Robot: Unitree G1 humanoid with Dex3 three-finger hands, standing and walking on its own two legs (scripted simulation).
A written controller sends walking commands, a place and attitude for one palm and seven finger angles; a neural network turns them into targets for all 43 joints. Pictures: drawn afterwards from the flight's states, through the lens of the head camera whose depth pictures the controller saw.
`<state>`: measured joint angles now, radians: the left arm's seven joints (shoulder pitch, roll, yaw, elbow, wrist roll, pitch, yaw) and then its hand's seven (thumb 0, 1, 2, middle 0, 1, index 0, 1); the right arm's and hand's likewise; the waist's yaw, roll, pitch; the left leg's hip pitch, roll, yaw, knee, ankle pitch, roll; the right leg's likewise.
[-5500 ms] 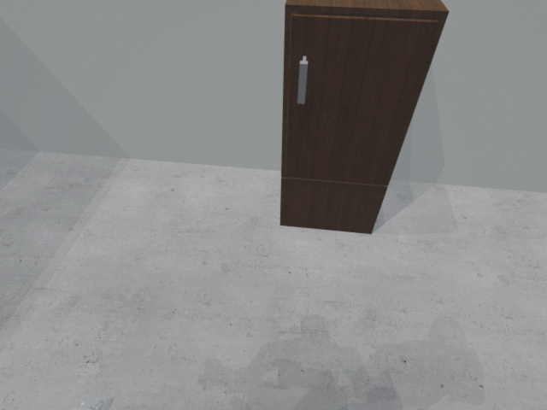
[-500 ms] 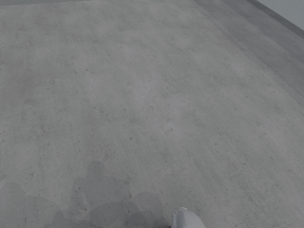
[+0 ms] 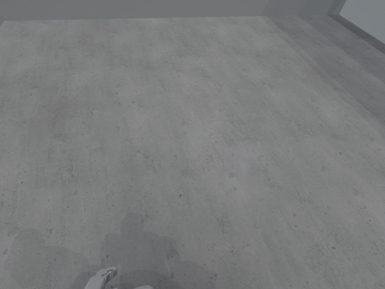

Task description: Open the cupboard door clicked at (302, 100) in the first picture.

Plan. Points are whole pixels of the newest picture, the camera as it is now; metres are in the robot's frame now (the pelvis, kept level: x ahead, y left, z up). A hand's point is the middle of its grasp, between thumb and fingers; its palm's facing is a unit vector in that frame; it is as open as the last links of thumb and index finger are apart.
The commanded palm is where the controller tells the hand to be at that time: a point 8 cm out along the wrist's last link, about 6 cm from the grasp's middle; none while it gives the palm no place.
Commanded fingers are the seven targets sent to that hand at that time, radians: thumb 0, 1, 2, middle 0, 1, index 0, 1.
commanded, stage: turn to face it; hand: left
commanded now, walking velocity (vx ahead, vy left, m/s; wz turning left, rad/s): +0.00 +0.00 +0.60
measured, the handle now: out of the picture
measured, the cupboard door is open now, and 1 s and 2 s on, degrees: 0 0 0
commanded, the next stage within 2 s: none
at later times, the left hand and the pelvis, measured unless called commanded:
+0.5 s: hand out of the picture +0.03 +0.23 -0.14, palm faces +0.28 -0.93 -0.26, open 7.4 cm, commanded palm none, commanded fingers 0.00 0.90 0.90 -0.20 -0.30 -0.20 -0.30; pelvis +0.01 +0.00 +0.03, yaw +14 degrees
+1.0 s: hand out of the picture -0.06 +0.14 -0.14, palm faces +0.56 -0.79 -0.25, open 7.4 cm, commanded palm none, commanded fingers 0.00 0.90 0.90 -0.20 -0.30 -0.20 -0.30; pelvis +0.00 -0.06 +0.02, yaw +35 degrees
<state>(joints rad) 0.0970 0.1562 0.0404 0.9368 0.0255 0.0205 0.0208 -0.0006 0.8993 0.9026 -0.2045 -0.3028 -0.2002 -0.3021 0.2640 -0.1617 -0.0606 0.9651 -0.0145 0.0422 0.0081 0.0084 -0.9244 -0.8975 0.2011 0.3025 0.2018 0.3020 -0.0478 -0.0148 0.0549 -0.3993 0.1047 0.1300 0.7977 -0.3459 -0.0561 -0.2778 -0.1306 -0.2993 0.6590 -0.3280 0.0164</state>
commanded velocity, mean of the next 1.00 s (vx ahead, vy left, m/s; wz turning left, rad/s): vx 0.00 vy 0.00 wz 0.60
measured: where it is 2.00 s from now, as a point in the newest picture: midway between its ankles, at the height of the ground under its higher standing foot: outside the picture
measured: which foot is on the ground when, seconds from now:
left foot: down 0.00-0.64, up 0.66-1.00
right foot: down 0.00-0.02, up 0.04-0.62, down 0.64-1.00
